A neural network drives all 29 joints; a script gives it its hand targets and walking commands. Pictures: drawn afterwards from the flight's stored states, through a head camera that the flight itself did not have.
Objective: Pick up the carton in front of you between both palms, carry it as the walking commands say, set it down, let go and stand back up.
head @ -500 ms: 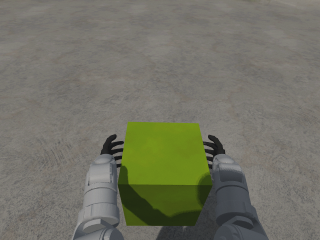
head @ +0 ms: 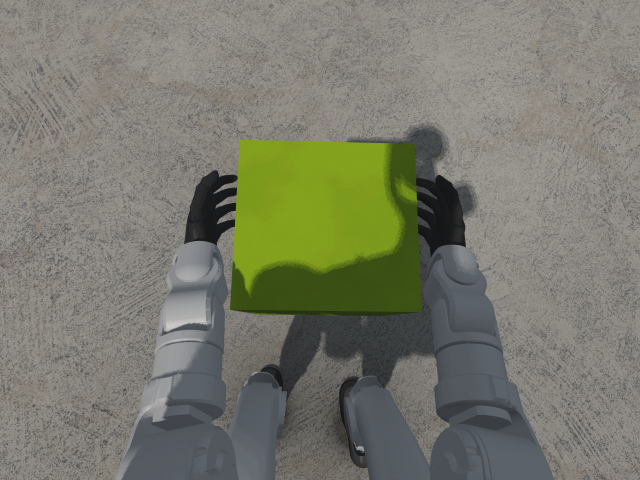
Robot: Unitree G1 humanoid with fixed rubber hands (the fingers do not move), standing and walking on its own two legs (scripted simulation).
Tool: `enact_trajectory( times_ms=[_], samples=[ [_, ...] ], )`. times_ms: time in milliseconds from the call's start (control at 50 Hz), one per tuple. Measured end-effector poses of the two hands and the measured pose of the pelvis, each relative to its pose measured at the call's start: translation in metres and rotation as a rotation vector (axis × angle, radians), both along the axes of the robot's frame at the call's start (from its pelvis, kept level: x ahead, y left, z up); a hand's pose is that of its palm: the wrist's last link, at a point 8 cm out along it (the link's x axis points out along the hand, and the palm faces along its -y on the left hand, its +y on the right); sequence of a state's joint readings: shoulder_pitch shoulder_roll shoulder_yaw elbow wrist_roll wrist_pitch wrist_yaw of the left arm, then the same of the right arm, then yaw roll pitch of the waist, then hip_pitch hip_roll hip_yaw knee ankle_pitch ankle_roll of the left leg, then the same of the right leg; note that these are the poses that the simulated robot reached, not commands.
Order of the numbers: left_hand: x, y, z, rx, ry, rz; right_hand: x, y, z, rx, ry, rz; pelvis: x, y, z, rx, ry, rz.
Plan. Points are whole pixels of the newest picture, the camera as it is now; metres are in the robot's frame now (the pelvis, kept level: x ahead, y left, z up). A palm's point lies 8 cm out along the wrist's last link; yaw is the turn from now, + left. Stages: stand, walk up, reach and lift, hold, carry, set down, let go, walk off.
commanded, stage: set down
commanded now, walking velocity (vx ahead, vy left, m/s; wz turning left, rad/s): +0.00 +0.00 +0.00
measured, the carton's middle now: (323, 244) +0.42 +0.00 -0.17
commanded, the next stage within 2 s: none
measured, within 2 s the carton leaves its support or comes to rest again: rests again in 1.52 s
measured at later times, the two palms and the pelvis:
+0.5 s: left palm (228, 227) +0.46 +0.15 -0.23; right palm (411, 236) +0.44 -0.15 -0.22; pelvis -0.03 +0.01 -0.13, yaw -1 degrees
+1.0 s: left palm (245, 226) +0.51 +0.14 -0.38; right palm (390, 237) +0.48 -0.16 -0.38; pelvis -0.05 +0.01 -0.24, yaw -3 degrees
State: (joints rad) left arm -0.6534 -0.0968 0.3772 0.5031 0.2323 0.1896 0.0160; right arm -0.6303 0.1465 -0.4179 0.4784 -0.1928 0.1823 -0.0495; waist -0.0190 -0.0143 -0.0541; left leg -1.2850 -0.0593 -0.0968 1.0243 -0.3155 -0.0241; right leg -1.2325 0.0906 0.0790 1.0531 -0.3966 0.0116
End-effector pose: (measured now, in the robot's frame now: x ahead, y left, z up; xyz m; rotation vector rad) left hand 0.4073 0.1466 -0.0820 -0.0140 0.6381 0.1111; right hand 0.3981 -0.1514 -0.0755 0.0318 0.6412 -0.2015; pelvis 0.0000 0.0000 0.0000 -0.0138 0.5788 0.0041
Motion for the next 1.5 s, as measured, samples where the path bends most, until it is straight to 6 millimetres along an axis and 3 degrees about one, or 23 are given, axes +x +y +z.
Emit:
enact_trajectory(
  times_ms=[220, 600, 880, 1160, 1280, 1500],
  samples=[
    [0.027, 0.0, -0.048, 0.003, 0.04, -0.018, 0.022, 0.0, -0.049, 0.003, 0.039, -0.017, -0.007, 0.002, -0.048, -0.005, 0.126, -0.003],
    [0.063, -0.003, -0.175, 0.003, 0.042, -0.047, 0.052, -0.003, -0.172, -0.019, 0.042, -0.026, -0.035, 0.014, -0.155, -0.028, 0.231, -0.007],
    [0.09, -0.006, -0.259, 0.032, 0.064, -0.077, 0.074, -0.006, -0.259, -0.024, 0.067, -0.026, -0.047, 0.013, -0.214, -0.028, 0.243, -0.019],
    [0.114, -0.006, -0.349, 0.062, 0.088, -0.105, 0.094, -0.007, -0.353, -0.013, 0.09, -0.019, -0.046, 0.008, -0.268, -0.018, 0.193, -0.041],
    [0.123, -0.008, -0.367, 0.066, 0.094, -0.113, 0.098, -0.009, -0.376, -0.002, 0.094, -0.018, -0.04, 0.009, -0.283, -0.003, 0.156, -0.055],
    [0.119, -0.001, -0.378, 0.058, 0.105, -0.106, 0.098, -0.004, -0.385, 0.004, 0.102, 0.006, -0.04, 0.011, -0.298, -0.007, 0.113, -0.07]
  ],
)
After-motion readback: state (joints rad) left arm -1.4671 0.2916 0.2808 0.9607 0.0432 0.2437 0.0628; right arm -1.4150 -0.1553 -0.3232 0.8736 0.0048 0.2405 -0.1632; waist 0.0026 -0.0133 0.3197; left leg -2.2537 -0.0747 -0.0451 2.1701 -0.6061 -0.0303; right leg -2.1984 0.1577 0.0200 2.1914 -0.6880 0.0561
